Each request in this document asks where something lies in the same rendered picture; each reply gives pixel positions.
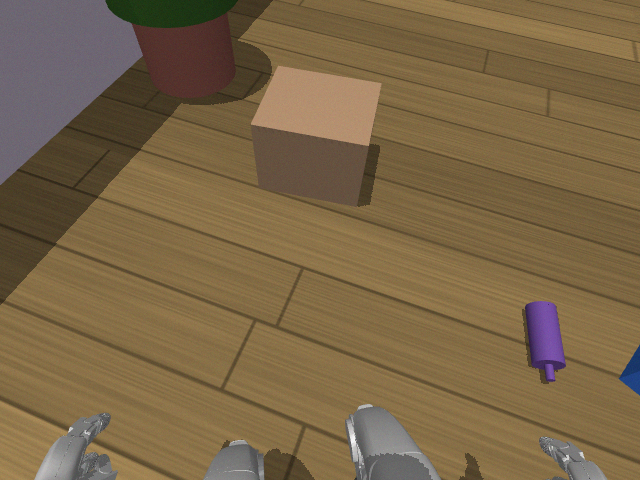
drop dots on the left robot hand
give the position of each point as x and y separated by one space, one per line
65 459

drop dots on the potted plant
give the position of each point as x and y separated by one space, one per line
186 44

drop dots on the right robot hand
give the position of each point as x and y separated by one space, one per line
571 460

